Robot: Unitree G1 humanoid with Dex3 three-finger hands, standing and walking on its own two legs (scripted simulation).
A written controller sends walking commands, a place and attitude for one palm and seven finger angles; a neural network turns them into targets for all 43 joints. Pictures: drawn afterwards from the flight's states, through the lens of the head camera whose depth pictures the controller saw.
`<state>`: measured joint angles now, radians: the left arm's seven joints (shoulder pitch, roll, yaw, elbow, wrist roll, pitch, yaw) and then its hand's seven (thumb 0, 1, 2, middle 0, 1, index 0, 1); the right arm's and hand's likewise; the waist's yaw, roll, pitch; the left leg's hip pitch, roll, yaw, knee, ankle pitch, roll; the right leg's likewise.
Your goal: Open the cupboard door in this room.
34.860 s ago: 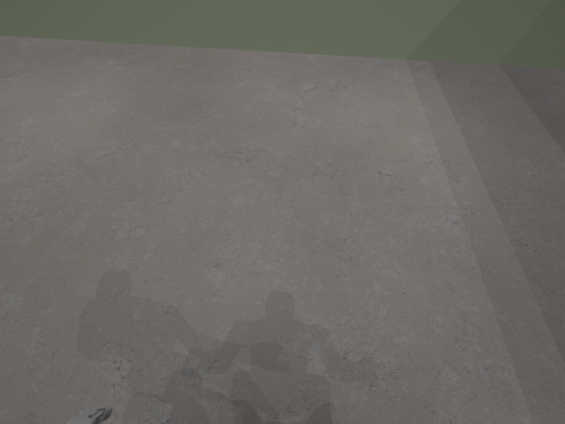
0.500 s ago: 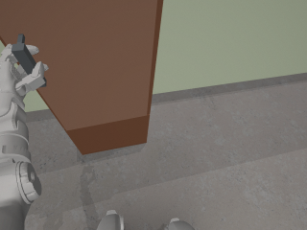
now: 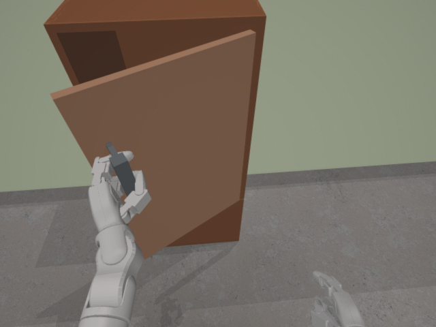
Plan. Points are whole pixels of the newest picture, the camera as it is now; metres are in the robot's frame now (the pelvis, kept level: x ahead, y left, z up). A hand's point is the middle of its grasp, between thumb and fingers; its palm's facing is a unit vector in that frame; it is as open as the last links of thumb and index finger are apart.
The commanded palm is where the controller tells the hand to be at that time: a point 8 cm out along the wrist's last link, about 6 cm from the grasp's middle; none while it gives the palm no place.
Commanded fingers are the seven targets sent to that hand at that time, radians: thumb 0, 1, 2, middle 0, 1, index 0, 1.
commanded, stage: pull the door open along its arc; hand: left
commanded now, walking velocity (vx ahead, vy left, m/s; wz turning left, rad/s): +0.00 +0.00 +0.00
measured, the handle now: (123, 174) +0.37 +0.20 +0.09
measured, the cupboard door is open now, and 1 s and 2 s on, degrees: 31 48 49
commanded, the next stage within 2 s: open thumb and fingers to let go in 0.24 s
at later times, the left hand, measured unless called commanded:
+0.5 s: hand (187, 221) +0.27 +0.07 +0.09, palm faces +0.49 -0.87 -0.01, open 6.6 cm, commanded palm +0.22 +0.11 +0.09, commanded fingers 0.00 0.27 0.63 -0.35 -1.28 -0.35 -1.28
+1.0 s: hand (183, 221) +0.27 +0.07 +0.09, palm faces +0.47 -0.88 +0.00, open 14.0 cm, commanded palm +0.23 +0.11 +0.09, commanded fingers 0.00 -0.50 0.30 -0.20 -0.60 -0.20 -0.60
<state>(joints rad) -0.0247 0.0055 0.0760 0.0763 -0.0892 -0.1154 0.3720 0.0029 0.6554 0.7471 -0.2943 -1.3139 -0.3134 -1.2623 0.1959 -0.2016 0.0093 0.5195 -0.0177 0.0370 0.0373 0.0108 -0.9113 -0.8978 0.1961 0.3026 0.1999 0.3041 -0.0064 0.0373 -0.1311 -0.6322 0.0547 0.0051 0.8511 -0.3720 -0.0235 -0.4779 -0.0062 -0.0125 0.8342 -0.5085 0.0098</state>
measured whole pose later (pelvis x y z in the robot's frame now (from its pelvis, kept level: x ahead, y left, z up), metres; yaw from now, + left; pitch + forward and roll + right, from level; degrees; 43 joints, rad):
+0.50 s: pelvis +0.00 -0.04 +0.00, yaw +3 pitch +4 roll +1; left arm 0.18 -0.10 -0.18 -0.06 0.06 -0.03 0.58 -0.01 0.60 0.75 -0.33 -1.30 -0.33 -1.31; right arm 0.18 -0.20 0.01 0.57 -0.07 0.12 0.00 0.01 -0.91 -0.90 0.20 0.30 0.20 0.30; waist 0.00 0.04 -0.12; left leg -0.53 0.05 -0.06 0.80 -0.35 -0.06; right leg -0.37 0.00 -0.08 0.83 -0.54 -0.05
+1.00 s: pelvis -0.01 -0.03 +0.00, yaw +3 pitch +4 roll +0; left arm 0.12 -0.10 -0.19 0.01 0.07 -0.07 0.59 0.00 -0.44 0.33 -0.28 -1.02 -0.31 -1.02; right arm 0.17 -0.18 0.01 0.57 -0.06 0.10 -0.01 0.01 -0.91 -0.90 0.20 0.30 0.20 0.30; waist 0.00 0.04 -0.10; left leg -0.56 0.05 -0.05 0.82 -0.34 -0.06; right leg -0.41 -0.01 -0.07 0.85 -0.52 -0.03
